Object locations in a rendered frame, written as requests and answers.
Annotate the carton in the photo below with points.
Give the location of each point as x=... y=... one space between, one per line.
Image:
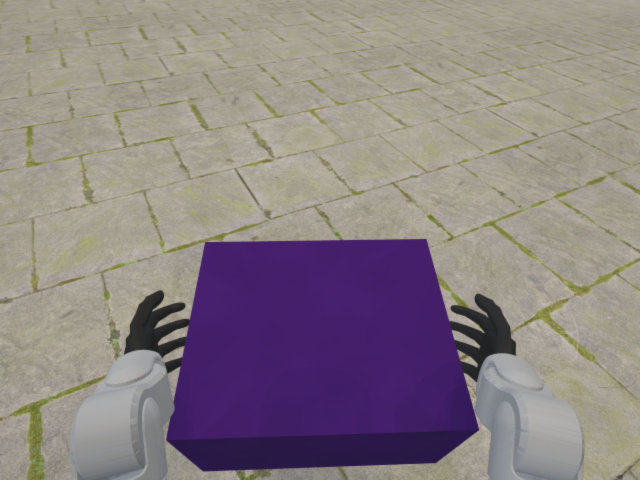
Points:
x=327 y=353

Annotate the robot left forearm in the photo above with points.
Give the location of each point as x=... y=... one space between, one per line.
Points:
x=117 y=433

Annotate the robot right hand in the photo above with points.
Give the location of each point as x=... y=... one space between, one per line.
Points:
x=495 y=339

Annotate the robot left hand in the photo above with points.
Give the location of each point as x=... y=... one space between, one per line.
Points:
x=143 y=336

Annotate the robot right forearm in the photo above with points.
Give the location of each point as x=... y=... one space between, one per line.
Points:
x=534 y=436

